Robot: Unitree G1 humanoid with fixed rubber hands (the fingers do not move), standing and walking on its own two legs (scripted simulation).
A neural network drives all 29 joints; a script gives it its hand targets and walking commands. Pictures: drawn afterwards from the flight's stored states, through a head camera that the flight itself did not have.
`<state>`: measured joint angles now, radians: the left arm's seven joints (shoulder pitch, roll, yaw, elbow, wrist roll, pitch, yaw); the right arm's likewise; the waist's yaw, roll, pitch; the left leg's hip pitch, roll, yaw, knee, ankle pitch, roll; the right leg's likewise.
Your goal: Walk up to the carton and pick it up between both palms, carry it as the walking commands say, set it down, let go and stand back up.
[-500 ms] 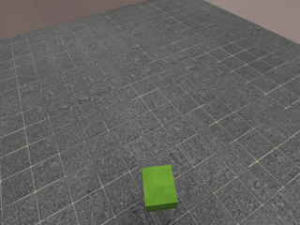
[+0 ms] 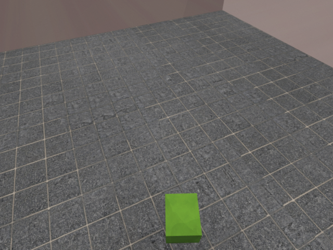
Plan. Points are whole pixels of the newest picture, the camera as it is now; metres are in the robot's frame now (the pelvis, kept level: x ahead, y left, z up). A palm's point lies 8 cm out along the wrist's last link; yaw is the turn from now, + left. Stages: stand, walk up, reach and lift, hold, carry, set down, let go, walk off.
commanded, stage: walk up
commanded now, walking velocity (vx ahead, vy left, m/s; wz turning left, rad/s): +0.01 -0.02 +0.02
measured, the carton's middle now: (181, 217) +0.44 -0.03 -0.71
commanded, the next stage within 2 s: stand in 0.92 s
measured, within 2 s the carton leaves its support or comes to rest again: neither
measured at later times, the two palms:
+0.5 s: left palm out of the picture -0.03 +0.21 -0.15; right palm out of the picture -0.02 -0.20 -0.15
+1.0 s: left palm out of the picture -0.03 +0.20 -0.15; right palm out of the picture -0.02 -0.21 -0.15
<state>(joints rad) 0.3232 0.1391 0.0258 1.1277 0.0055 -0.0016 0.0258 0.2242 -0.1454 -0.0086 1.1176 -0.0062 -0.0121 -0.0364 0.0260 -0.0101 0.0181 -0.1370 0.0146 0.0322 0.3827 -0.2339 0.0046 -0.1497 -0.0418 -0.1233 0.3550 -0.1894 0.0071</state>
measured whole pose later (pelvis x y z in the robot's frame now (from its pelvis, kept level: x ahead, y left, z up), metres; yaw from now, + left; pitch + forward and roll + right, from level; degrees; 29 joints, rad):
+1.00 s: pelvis +0.01 -0.01 +0.00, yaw +0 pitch -1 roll -1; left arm 0.34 0.12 0.01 1.15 0.01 -0.01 0.04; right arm 0.34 -0.10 0.00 1.15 -0.02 -0.02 -0.04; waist 0.02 0.01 0.03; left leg -0.12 0.03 0.03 0.39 -0.25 -0.01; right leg -0.13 -0.03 -0.12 0.36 -0.21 0.00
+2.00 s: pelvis -0.08 -0.02 -0.09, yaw +0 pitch +16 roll +0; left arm -0.37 0.10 0.16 0.54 0.05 0.53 0.02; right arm -0.37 -0.14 -0.13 0.53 -0.04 0.54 -0.01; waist 0.02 -0.02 0.06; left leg -0.94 0.01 -0.03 1.04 -0.39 -0.03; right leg -0.97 0.01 0.00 1.04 -0.35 -0.02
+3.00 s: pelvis -0.07 -0.02 -0.13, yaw +2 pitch +49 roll +1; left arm -1.10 0.10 0.38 0.82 0.12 0.11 0.11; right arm -1.16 -0.21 -0.42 0.92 -0.14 0.09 0.00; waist -0.01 0.00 -0.07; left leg -1.60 -0.03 -0.05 1.08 -0.33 -0.04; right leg -1.62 0.02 0.02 1.08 -0.30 -0.01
